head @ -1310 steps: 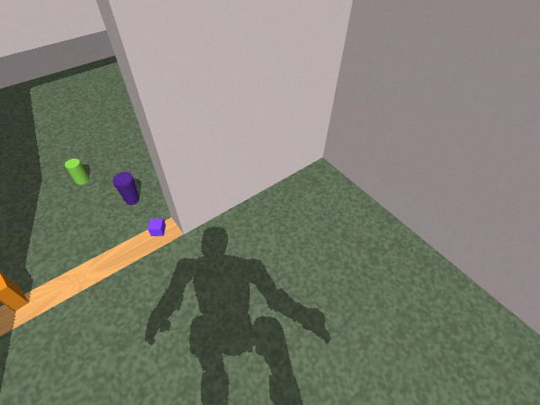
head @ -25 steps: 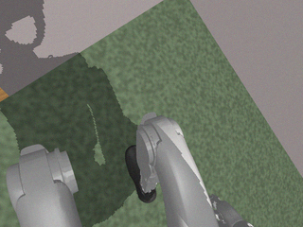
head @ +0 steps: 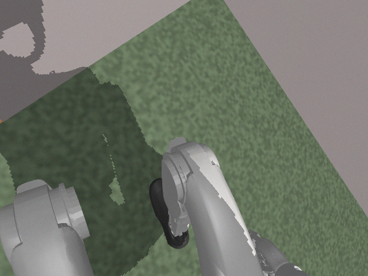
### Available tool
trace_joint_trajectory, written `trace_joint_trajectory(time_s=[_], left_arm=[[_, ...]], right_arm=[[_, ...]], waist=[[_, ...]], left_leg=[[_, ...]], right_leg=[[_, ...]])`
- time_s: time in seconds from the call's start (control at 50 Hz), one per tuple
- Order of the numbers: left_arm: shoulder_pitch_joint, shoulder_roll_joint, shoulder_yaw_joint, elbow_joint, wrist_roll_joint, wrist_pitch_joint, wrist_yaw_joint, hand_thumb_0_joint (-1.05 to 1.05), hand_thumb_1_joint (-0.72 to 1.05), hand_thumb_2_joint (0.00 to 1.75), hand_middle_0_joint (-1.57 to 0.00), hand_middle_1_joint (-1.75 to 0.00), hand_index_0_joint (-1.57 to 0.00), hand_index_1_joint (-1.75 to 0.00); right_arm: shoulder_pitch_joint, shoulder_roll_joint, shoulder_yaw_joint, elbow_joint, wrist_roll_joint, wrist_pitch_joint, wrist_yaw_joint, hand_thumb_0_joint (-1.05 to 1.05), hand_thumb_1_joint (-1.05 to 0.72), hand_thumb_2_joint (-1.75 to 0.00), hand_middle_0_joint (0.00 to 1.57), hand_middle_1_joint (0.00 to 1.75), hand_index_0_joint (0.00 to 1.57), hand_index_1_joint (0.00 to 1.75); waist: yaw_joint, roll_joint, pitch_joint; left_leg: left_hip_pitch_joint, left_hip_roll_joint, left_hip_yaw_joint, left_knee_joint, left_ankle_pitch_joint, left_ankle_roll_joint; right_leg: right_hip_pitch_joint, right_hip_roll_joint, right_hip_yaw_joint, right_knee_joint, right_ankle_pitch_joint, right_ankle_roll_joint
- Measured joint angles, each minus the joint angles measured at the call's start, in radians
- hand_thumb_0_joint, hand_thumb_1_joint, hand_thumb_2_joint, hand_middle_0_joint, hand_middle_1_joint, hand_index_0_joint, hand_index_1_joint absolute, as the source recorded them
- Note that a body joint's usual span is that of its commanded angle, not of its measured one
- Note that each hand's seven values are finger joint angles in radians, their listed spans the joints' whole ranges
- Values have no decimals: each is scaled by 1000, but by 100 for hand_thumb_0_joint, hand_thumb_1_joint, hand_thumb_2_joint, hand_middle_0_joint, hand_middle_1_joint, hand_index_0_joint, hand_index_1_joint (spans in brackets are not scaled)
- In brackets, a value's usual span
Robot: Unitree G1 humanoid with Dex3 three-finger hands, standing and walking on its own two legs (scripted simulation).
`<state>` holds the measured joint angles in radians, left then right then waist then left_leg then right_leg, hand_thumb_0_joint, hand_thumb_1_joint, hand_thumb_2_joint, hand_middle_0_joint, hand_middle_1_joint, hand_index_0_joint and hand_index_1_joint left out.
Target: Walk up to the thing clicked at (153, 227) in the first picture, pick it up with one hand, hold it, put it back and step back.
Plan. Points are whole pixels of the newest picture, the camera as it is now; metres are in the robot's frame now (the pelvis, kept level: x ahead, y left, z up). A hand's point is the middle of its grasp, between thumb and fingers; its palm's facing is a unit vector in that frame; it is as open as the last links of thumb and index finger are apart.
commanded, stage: rest palm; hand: left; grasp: from above
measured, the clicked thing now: out of the picture +0.46 +0.35 -0.28
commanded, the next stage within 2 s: close in 1.28 s
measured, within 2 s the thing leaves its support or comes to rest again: neither
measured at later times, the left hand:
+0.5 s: hand out of the picture +0.44 +0.34 -0.23, palm faces -0.49 -0.04 -0.87, open 14.2 cm
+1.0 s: hand out of the picture +0.45 +0.35 -0.23, palm faces -0.50 -0.05 -0.87, open 14.0 cm
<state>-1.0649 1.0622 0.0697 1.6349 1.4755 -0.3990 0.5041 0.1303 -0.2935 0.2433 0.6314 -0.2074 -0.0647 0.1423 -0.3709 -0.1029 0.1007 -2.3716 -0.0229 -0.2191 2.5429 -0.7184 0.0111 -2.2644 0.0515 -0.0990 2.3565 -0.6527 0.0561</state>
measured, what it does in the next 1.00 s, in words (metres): stands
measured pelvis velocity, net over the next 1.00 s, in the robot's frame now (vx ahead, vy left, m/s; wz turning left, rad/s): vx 0.00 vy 0.00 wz -0.02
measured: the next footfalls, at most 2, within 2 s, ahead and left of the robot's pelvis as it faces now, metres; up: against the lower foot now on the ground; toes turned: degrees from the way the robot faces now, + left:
none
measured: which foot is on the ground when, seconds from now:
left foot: down 0.00-1.00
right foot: down 0.00-1.00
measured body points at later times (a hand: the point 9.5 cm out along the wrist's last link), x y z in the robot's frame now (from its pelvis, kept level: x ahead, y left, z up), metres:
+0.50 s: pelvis +0.00 +0.00 +0.00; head +0.26 +0.14 +0.33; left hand +0.46 +0.34 -0.18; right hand +0.06 -0.28 -0.05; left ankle +0.06 +0.12 -0.27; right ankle +0.12 -0.14 -0.27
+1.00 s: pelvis +0.00 +0.00 +0.00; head +0.26 +0.14 +0.33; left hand +0.47 +0.35 -0.18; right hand +0.06 -0.26 -0.05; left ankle +0.06 +0.12 -0.27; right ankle +0.12 -0.14 -0.27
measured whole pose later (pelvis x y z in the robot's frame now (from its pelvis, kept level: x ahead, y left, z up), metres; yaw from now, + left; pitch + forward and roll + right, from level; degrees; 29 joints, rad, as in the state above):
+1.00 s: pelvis +0.00 +0.00 +0.00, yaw -1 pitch +28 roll -16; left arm -1.04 1.10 0.10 1.63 1.44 -0.38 0.47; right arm 0.12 -0.32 0.27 0.59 -0.21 -0.09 0.15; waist -0.38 -0.11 0.13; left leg -2.37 -0.02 -0.24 2.57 -0.72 0.02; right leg -2.25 0.06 -0.12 2.36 -0.65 0.05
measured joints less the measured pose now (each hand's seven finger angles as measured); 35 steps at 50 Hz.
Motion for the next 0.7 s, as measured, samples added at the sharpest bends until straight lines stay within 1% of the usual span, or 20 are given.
trace_joint_trajectory(time_s=[0.1, 0.14, 0.18, 0.26, 0.34, 0.44, 0.52, 0.58, 0.7], left_arm=[[12, 15, 22, -11, -16, 3, -25, 0, -52, 103, -9, -93, -7, -96], [17, 20, 28, -19, -20, -2, -36, 0, -52, 103, -9, -93, -7, -96], [25, 28, 43, -22, -25, -12, -43, 0, -52, 102, -9, -93, -7, -96], [37, 39, 47, -43, -23, -35, -50, 0, -52, 102, -9, -93, -7, -95], [40, 43, 43, -49, -17, -55, -43, 0, -52, 103, -9, -93, -7, -95], [35, 42, 20, -33, -8, -68, -17, 0, -51, 103, -9, -92, -7, -95], [34, 33, 3, -24, 3, -60, 8, 0, -51, 103, -9, -92, -7, -94], [33, 23, -9, -11, 0, -46, 29, 0, -51, 102, -9, -92, -7, -94], [33, 7, -16, 1, 0, -14, 42, 0, -50, 102, -9, -92, -7, -95]], right_arm=[[6, -10, 10, -21, -1, -6, 5, 0, -91, -90, 21, 30, 20, 30], [6, -15, 11, -28, -3, -6, 5, 0, -91, -90, 21, 30, 20, 30], [5, -23, 14, -37, -5, -3, 6, 0, -91, -90, 21, 30, 20, 30], [3, -35, 17, -48, -9, 7, 3, 0, -91, -90, 21, 30, 20, 30], [-1, -44, 16, -49, -17, 13, 4, 0, -91, -90, 21, 30, 20, 30], [-8, -47, 15, -33, -25, 16, 3, 0, -91, -91, 21, 30, 20, 30], [-12, -40, 14, -17, -24, 13, 0, 0, -91, -91, 20, 30, 20, 30], [-15, -31, 15, -3, -23, 7, 0, 0, -91, -91, 20, 30, 20, 30], [-17, -15, 22, 6, -16, -9, 2, 0, -91, -90, 21, 30, 20, 30]], waist=[[-5, -4, 19], [-4, -7, 29], [-4, -9, 36], [0, -17, 46], [6, -25, 47], [10, -31, 41], [13, -32, 30], [13, -30, 20], [8, -24, 10]], left_leg=[[6, -1, -6, 6, -4, -4], [10, -1, -10, 8, -5, -6], [13, -1, -15, 9, -5, -8], [19, 0, -22, 10, -6, -11], [26, -1, -30, 12, -7, -16], [29, -1, -35, 17, -7, -17], [25, 1, -33, 18, -6, -12], [20, 4, -29, 17, -5, -7], [12, 6, -19, 17, -4, 3]], right_leg=[[6, 0, -4, 4, -1, 2], [9, 0, -7, 4, 0, 2], [12, 1, -12, 3, 0, 3], [18, 2, -17, 0, 4, 5], [23, 3, -23, 0, 6, 2], [28, 3, -27, 1, 8, 5], [25, 6, -26, 1, 10, 8], [21, 7, -23, -1, 11, 7], [17, 6, -18, -2, 9, -2]])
